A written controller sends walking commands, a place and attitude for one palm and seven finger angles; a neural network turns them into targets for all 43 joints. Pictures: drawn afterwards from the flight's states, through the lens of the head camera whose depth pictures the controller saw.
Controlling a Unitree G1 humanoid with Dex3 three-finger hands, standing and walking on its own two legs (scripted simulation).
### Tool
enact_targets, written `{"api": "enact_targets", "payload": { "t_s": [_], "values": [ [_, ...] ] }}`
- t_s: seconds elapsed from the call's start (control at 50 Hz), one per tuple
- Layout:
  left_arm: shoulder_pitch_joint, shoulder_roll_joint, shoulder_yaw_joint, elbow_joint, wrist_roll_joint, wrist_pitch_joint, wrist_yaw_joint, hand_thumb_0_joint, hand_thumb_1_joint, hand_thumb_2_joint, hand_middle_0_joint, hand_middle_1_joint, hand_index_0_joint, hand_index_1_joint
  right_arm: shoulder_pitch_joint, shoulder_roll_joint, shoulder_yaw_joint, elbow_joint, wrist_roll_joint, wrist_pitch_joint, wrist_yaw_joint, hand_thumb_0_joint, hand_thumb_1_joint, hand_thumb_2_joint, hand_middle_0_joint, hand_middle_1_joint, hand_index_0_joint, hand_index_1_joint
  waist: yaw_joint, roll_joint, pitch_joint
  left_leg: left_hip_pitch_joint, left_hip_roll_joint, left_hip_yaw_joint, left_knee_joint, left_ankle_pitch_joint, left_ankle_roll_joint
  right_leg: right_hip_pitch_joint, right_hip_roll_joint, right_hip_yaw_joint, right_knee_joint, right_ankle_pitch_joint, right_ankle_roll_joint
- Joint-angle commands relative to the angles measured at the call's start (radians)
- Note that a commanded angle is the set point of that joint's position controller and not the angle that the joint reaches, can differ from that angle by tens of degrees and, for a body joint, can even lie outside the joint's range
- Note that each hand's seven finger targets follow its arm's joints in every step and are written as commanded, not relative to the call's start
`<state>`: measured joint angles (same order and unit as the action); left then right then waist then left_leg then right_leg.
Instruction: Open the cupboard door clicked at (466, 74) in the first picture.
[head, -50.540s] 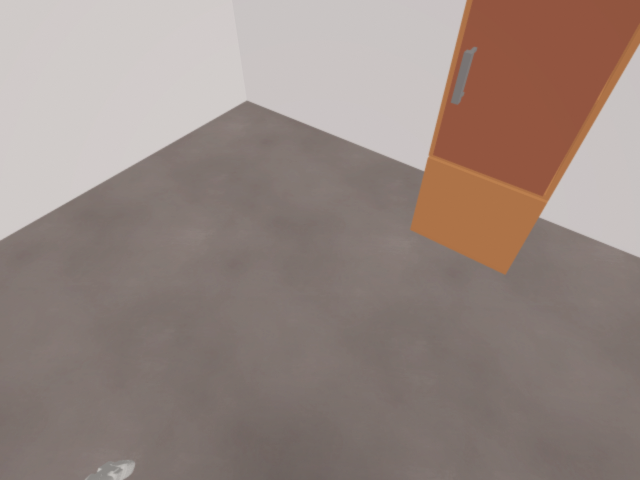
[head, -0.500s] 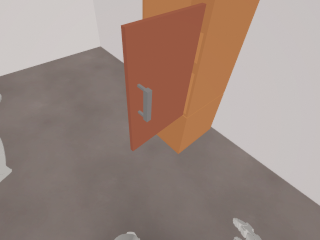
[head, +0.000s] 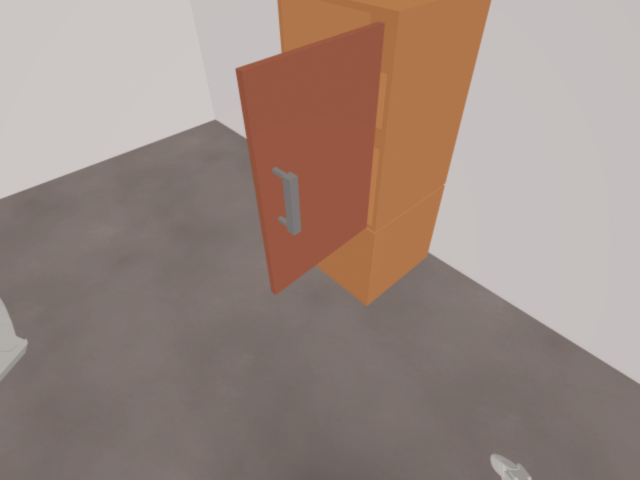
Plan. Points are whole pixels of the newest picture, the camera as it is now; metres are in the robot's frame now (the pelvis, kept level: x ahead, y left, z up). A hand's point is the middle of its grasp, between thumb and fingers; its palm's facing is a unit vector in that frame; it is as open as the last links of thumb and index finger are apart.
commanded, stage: stop stepping back and stand still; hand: left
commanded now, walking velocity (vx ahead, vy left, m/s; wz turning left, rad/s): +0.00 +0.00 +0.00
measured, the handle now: (285, 201) +0.68 +0.13 -0.04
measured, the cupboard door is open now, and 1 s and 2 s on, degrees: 93 93 93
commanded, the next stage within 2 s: let the arm hang, fingers relaxed in 0.38 s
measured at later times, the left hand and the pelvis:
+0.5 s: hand (16, 374) +0.17 +0.31 +0.14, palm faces +0.46 -0.74 -0.49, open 7.4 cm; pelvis -0.02 +0.03 +0.00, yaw +2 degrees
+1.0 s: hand out of the picture +0.01 +0.24 -0.17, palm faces +0.07 -0.97 -0.24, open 7.2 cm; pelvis -0.02 +0.03 +0.00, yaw +3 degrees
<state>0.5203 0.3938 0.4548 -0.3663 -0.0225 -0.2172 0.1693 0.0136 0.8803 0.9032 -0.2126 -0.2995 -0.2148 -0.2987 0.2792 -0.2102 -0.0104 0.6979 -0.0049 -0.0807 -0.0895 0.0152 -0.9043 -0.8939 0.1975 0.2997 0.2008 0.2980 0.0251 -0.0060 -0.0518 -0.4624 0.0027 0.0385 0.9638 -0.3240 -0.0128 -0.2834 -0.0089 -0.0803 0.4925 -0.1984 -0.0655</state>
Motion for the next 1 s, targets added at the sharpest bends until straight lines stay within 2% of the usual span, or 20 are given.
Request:
{"api": "enact_targets", "payload": {
  "t_s": [0.0,0.04,0.06,0.12,0.14,0.18,0.22,0.3,0.36,0.42,0.44,0.46,0.48,0.52,0.56,0.62,0.68,0.74,0.82,0.98],
  "values": [
    [-0.165,0.122,-0.015,-0.107,0.017,-0.032,0.022,0.000,0.900,0.900,-0.200,-0.300,-0.200,-0.300,-0.137,-0.105,-0.030,-0.162,-0.001,-0.092,-0.023,0.000,-0.900,-0.900,0.200,0.300,0.200,0.300,-0.019,-0.175,0.040,0.106,-0.012,0.046,-0.292,-0.099,0.034,0.011,-0.181,0.254,-0.333,-0.364,0.031],
    [-0.164,0.137,-0.010,-0.181,0.021,-0.025,0.027,0.000,0.900,0.900,-0.200,-0.300,-0.200,-0.300,-0.131,-0.114,-0.033,-0.168,-0.002,-0.104,-0.021,0.000,-0.900,-0.900,0.200,0.300,0.200,0.300,-0.017,-0.190,0.019,0.193,-0.016,0.053,-0.469,-0.084,0.047,0.057,-0.173,0.251,-0.318,-0.330,0.040],
    [-0.170,0.143,-0.007,-0.240,0.021,-0.028,0.027,0.000,0.900,0.900,-0.200,-0.300,-0.200,-0.300,-0.123,-0.115,-0.032,-0.177,-0.006,-0.103,-0.016,0.000,-0.900,-0.900,0.200,0.300,0.200,0.300,-0.023,-0.144,-0.003,0.232,-0.014,0.044,-0.552,-0.051,0.051,0.086,-0.157,0.224,-0.289,-0.294,0.047],
    [-0.140,0.206,0.062,-0.395,0.014,-0.054,0.032,0.000,0.900,0.900,-0.200,-0.300,-0.200,-0.300,-0.125,-0.145,-0.040,-0.222,-0.001,-0.097,-0.002,0.000,-0.900,-0.900,0.200,0.300,0.200,0.300,-0.018,0.121,-0.048,0.310,0.164,-0.186,-0.666,0.155,0.104,0.086,-0.038,0.116,-0.030,-0.031,0.088],
    [-0.125,0.254,0.112,-0.430,0.015,-0.059,0.036,0.000,0.900,0.900,-0.200,-0.300,-0.200,-0.300,-0.120,-0.135,-0.040,-0.227,0.002,-0.100,0.004,0.000,-0.900,-0.900,0.200,0.300,0.200,0.300,-0.008,0.163,-0.075,0.309,0.193,-0.184,-0.644,0.276,0.093,0.092,-0.018,0.071,0.026,0.051,0.085],
    [-0.055,0.238,0.126,-0.431,0.009,-0.055,0.026,0.000,0.900,0.900,-0.200,-0.300,-0.200,-0.300,-0.144,-0.097,-0.018,-0.228,-0.001,-0.097,0.008,0.000,-0.900,-0.900,0.200,0.300,0.200,0.300,-0.010,0.278,0.004,0.093,0.173,-0.138,-0.712,0.125,0.073,0.180,-0.004,0.044,0.016,-0.036,0.084],
    [-0.048,0.216,0.120,-0.401,0.007,-0.050,0.023,0.000,0.900,0.900,-0.200,-0.300,-0.200,-0.300,-0.141,-0.097,-0.018,-0.234,0.006,-0.100,0.012,0.000,-0.900,-0.900,0.200,0.300,0.200,0.300,-0.015,0.251,0.055,-0.008,0.150,-0.089,-0.691,0.062,0.062,0.250,-0.008,0.050,0.004,0.017,0.082],
    [0.007,0.157,0.088,-0.235,-0.005,-0.045,0.013,0.000,0.900,0.900,-0.200,-0.300,-0.200,-0.300,-0.112,-0.111,-0.027,-0.219,0.014,-0.099,0.021,0.000,-0.900,-0.900,0.200,0.300,0.200,0.300,-0.028,0.074,0.041,0.006,0.090,-0.048,-0.603,-0.016,0.033,0.256,-0.037,0.135,-0.068,0.076,0.070],
    [0.003,0.133,0.049,-0.160,-0.008,-0.032,0.004,0.000,0.900,0.900,-0.200,-0.300,-0.200,-0.300,-0.099,-0.115,-0.031,-0.204,0.014,-0.085,0.028,0.000,-0.900,-0.900,0.200,0.300,0.200,0.300,-0.040,-0.068,0.040,0.086,0.046,-0.040,-0.509,-0.064,0.025,0.133,-0.098,0.239,-0.202,-0.099,0.050],
    [-0.042,0.152,0.040,-0.187,-0.002,-0.025,0.005,0.000,0.900,0.900,-0.200,-0.300,-0.200,-0.300,-0.107,-0.116,-0.030,-0.199,0.014,-0.072,0.027,0.000,-0.900,-0.900,0.200,0.300,0.200,0.300,-0.042,-0.123,0.014,0.149,0.029,-0.039,-0.488,-0.041,0.031,0.082,-0.121,0.239,-0.247,-0.203,0.044],
    [-0.070,0.180,0.057,-0.220,0.000,-0.022,0.006,0.000,0.900,0.900,-0.200,-0.300,-0.200,-0.300,-0.122,-0.120,-0.029,-0.201,0.013,-0.072,0.023,0.000,-0.900,-0.900,0.200,0.300,0.200,0.300,-0.036,-0.094,0.014,0.169,0.028,-0.036,-0.501,-0.025,0.032,0.067,-0.117,0.230,-0.242,-0.198,0.044],
    [-0.128,0.020,-0.337,0.502,0.080,0.128,-0.142,0.000,0.900,0.900,-0.200,-0.300,-0.200,-0.300,-0.150,-0.267,-0.075,0.042,-0.011,-0.086,0.115,0.000,-0.900,-0.900,0.200,0.300,0.200,0.300,-0.075,-0.025,0.077,0.136,0.075,-0.103,-0.353,0.175,0.042,-0.088,-0.187,0.146,-0.047,0.056,-0.005],
    [-0.107,-0.006,-0.310,0.533,0.058,0.181,-0.169,0.000,0.900,0.900,-0.200,-0.300,-0.200,-0.300,-0.073,-0.227,-0.070,0.035,-0.009,-0.026,0.110,0.000,-0.900,-0.900,0.200,0.300,0.200,0.300,-0.062,0.026,0.028,0.201,0.090,-0.108,-0.430,0.248,0.047,-0.105,-0.135,0.150,0.002,0.103,-0.008],
    [-0.136,-0.047,-0.333,0.548,0.057,0.206,-0.176,0.000,0.900,0.900,-0.200,-0.300,-0.200,-0.300,-0.113,-0.225,-0.059,0.005,-0.020,-0.002,0.098,0.000,-0.900,-0.900,0.200,0.300,0.200,0.300,-0.034,0.104,0.041,0.041,0.167,-0.185,-0.536,0.285,0.098,-0.030,-0.054,0.063,0.147,0.021,0.030],
    [-0.223,-0.032,-0.352,0.634,0.061,0.206,-0.174,0.000,0.900,0.900,-0.200,-0.300,-0.200,-0.300,-0.137,-0.234,-0.048,0.005,-0.028,0.003,0.088,0.000,-0.900,-0.900,0.200,0.300,0.200,0.300,-0.027,-0.001,0.032,0.030,0.191,-0.230,-0.569,0.432,0.121,0.034,-0.026,0.072,0.188,-0.014,0.035],
    [-0.230,0.004,-0.361,0.818,0.066,0.208,-0.166,0.000,0.900,0.900,-0.200,-0.300,-0.200,-0.300,-0.139,-0.242,-0.045,0.033,-0.026,0.028,0.081,0.000,-0.900,-0.900,0.200,0.300,0.200,0.300,-0.001,-0.125,-0.049,0.115,0.134,-0.169,-0.507,0.429,0.092,0.133,-0.069,0.105,0.089,0.179,0.025],
    [-0.251,0.014,-0.389,0.992,0.055,0.210,-0.157,0.000,0.900,0.900,-0.200,-0.300,-0.200,-0.300,-0.073,-0.158,-0.026,0.097,-0.015,0.063,0.081,0.000,-0.900,-0.900,0.200,0.300,0.200,0.300,-0.029,-0.150,-0.120,0.206,0.004,-0.050,-0.423,0.123,0.038,0.144,-0.197,0.227,-0.037,0.237,-0.040],
    [-0.315,0.013,-0.404,1.104,0.048,0.210,-0.151,0.000,0.900,0.900,-0.200,-0.300,-0.200,-0.300,-0.045,-0.135,-0.015,0.162,-0.015,0.077,0.080,0.000,-0.900,-0.900,0.200,0.300,0.200,0.300,-0.048,-0.014,-0.093,0.286,0.016,-0.068,-0.477,0.083,0.040,0.067,-0.171,0.208,-0.100,0.011,-0.032],
    [-0.294,-0.043,-0.401,1.225,0.045,0.214,-0.147,0.000,0.900,0.900,-0.200,-0.300,-0.200,-0.300,-0.078,-0.127,-0.018,0.217,-0.023,0.078,0.075,0.000,-0.900,-0.900,0.200,0.300,0.200,0.300,-0.014,0.223,0.009,0.149,0.091,-0.132,-0.627,0.035,0.054,0.152,-0.096,0.109,-0.089,-0.007,0.022],
    [-0.314,-0.038,-0.411,1.372,0.039,0.208,-0.151,0.000,0.900,0.900,-0.200,-0.300,-0.200,-0.300,0.033,-0.128,-0.020,0.321,-0.018,0.082,0.070,0.000,-0.900,-0.900,0.200,0.300,0.200,0.300,-0.021,0.022,0.138,0.136,0.086,-0.124,-0.682,-0.041,0.052,0.133,-0.107,0.124,-0.180,-0.086,0.024]
  ]
}}
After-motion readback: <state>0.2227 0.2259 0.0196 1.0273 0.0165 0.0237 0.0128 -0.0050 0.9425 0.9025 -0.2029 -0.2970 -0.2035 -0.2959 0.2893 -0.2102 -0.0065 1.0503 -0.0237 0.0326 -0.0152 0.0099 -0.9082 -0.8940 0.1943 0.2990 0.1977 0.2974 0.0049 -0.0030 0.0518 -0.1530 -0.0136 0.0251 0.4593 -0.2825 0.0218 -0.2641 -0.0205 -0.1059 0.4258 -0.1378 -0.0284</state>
